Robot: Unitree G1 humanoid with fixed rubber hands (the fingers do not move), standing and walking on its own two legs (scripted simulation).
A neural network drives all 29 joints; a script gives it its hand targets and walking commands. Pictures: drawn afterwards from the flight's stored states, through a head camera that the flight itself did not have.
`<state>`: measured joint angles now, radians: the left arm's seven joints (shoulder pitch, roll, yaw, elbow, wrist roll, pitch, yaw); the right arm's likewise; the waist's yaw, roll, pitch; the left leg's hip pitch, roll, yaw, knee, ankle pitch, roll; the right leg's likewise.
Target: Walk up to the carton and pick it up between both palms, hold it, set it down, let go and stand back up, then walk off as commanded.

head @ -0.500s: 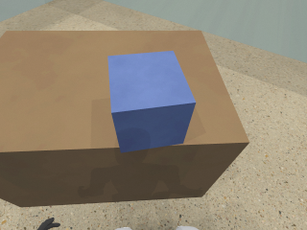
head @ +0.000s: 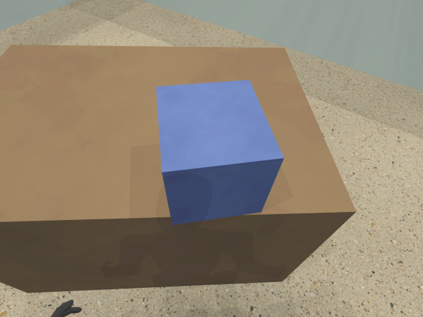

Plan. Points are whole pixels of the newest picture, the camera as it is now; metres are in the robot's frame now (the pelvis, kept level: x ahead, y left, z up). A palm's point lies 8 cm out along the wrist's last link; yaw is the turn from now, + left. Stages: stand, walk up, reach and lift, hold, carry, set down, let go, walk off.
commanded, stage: walk up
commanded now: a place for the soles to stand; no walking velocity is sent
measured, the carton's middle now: (210, 152) +0.45 +0.01 +0.03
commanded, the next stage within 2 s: reach and lift in 0.82 s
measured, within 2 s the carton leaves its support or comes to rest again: neither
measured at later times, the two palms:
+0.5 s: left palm out of the picture +0.09 +0.32 -0.10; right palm out of the picture +0.05 -0.31 -0.09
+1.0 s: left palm out of the picture +0.15 +0.31 -0.09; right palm out of the picture +0.11 -0.32 -0.09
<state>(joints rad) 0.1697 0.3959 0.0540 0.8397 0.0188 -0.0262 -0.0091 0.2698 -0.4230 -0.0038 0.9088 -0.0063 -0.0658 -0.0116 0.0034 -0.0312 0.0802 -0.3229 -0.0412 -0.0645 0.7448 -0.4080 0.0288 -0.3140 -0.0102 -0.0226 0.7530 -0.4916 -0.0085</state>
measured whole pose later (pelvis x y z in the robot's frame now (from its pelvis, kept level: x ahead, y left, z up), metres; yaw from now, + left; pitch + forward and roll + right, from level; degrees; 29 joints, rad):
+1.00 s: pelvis -0.01 +0.01 +0.00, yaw +1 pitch -1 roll +0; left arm 0.04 0.39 0.05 0.60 0.04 0.40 0.02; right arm 0.10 -0.39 -0.18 0.99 -0.08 -0.19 0.06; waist 0.00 -0.02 0.15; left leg -0.37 -0.02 -0.07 0.73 -0.35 -0.01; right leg -0.32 -0.03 -0.02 0.72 -0.39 0.01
